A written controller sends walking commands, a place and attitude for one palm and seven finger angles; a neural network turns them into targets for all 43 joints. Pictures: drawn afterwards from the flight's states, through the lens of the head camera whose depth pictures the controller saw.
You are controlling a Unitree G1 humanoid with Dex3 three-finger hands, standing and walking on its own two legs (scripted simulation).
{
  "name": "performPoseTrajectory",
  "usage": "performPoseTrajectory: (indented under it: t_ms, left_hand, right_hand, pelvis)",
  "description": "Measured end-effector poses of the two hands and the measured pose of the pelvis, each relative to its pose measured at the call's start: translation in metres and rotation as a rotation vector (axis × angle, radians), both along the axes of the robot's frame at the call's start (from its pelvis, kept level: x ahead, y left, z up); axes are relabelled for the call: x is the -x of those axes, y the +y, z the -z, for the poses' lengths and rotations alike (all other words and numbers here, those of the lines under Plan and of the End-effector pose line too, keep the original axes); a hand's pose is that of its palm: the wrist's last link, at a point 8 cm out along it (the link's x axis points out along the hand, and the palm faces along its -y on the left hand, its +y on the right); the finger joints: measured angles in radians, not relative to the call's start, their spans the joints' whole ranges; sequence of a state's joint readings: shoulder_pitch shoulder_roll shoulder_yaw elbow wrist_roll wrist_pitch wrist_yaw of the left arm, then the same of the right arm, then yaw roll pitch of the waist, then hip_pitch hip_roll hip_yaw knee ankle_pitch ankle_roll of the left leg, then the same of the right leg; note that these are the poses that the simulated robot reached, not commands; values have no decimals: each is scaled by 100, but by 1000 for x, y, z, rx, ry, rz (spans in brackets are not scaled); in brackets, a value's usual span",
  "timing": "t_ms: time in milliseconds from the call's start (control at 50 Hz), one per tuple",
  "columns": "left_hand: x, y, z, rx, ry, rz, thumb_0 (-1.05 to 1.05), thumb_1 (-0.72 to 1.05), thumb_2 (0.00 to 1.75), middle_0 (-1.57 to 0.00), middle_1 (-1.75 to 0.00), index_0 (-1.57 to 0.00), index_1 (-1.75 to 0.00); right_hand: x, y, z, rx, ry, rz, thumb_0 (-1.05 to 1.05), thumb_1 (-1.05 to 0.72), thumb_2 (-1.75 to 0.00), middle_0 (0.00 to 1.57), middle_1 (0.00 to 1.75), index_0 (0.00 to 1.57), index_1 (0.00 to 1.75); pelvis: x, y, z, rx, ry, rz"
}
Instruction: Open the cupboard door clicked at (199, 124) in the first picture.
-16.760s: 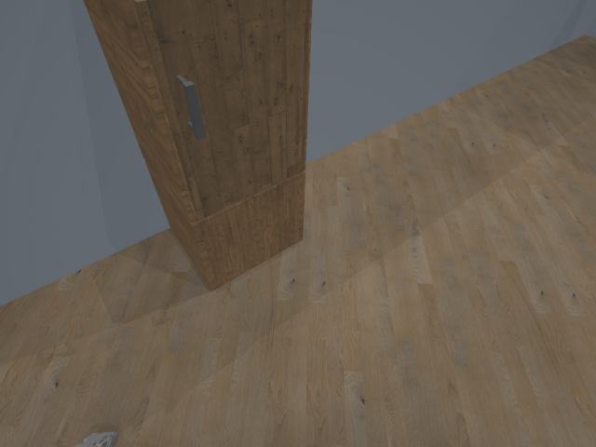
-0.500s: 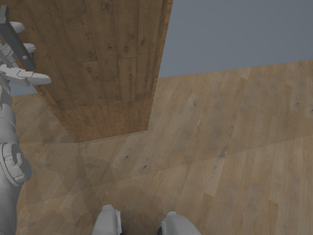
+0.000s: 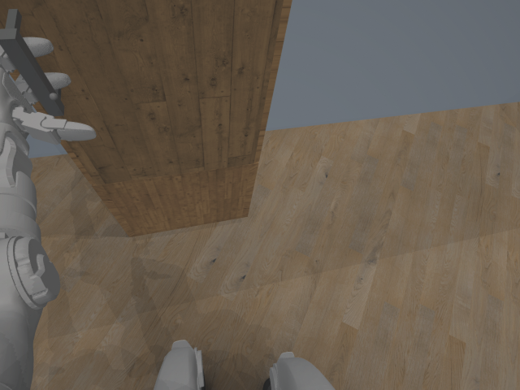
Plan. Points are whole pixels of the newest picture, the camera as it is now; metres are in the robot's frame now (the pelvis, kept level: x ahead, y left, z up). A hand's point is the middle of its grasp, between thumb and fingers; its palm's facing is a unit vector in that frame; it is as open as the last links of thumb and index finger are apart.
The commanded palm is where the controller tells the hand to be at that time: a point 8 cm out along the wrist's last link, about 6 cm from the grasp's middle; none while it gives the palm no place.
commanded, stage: slide the fingers in behind the handle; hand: left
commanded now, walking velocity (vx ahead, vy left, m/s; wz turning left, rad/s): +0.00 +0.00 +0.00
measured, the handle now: (36, 67) +0.57 +0.28 +0.10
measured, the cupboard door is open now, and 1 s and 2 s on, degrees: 0 1 41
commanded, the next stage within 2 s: close the thumb around the handle in 0.08 s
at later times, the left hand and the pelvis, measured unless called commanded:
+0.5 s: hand (55, 99) +0.51 +0.25 +0.10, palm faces +0.16 -0.99 +0.00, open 11.1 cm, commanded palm +0.49 +0.28 +0.10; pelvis +0.00 +0.00 +0.00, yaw +0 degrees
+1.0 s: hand (54, 96) +0.51 +0.25 +0.10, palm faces +0.16 -0.99 +0.00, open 5.5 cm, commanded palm +0.49 +0.29 +0.10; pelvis +0.00 +0.00 +0.00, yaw +0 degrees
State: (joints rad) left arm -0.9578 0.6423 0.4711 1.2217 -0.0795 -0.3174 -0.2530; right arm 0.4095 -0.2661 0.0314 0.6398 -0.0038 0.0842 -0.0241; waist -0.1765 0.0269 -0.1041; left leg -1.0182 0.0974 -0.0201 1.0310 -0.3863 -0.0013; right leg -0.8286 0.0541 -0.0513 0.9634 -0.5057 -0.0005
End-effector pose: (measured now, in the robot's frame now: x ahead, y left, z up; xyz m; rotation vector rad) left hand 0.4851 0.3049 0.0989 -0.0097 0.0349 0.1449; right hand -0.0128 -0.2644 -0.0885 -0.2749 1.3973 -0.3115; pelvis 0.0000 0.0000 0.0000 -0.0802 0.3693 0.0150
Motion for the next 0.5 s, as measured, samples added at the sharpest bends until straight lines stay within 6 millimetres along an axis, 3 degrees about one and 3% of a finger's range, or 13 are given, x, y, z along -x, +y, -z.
performPoseTrajectory:
  t_ms: [280,500]
  left_hand:
    - [3,-5,-2,-7,-9,-17,-1,-47,31,-28,-120,-30,-120]
    - [9,-6,-3,-9,-16,-18,-1,-6,49,-31,-125,-32,-125]
  right_hand:
    - [-1,6,1,-19,-10,-1,0,-90,-90,21,30,21,30]
    - [-3,4,1,-19,-16,-3,0,-90,-90,21,30,21,30]
  pelvis:
    - [-1,2,-2,-2,-10,0]
    - [-1,2,-3,-4,-19,-1]
